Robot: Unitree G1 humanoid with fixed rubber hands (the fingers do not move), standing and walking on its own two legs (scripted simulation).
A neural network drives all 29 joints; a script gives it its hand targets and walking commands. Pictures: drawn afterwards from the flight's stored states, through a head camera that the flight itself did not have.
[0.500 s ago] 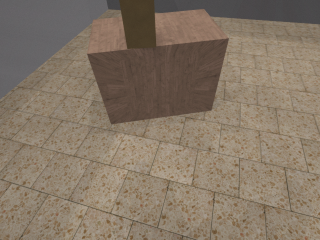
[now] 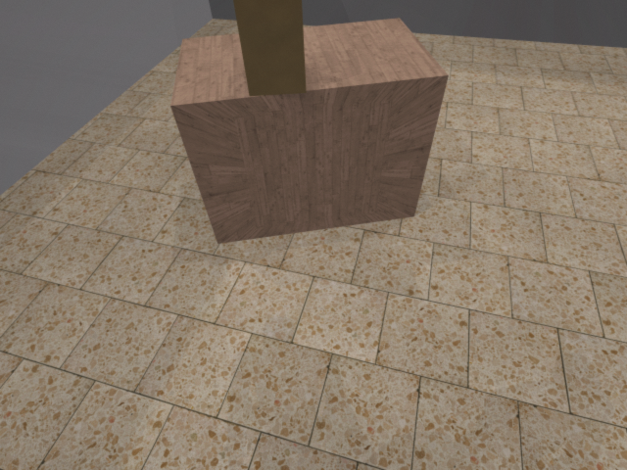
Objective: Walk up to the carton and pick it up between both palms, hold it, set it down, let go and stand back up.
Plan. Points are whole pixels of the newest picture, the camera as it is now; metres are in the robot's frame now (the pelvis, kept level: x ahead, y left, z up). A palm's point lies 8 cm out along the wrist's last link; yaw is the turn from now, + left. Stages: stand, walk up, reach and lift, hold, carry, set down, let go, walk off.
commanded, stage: stand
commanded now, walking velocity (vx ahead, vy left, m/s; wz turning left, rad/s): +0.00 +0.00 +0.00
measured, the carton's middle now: (273, 33) +1.27 +0.15 +0.03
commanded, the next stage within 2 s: walk up in 0.24 s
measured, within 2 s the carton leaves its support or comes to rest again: neither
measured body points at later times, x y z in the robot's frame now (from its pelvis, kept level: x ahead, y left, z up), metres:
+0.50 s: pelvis +0.00 +0.00 +0.00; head +0.00 +0.00 +0.45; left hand -0.03 +0.21 -0.16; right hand -0.04 -0.20 -0.17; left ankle -0.01 +0.12 -0.73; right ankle -0.01 -0.11 -0.74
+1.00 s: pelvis +0.16 +0.07 -0.01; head +0.16 +0.07 +0.44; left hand +0.21 +0.33 -0.15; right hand +0.07 -0.14 -0.15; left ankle +0.08 +0.17 -0.74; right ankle +0.29 -0.05 -0.69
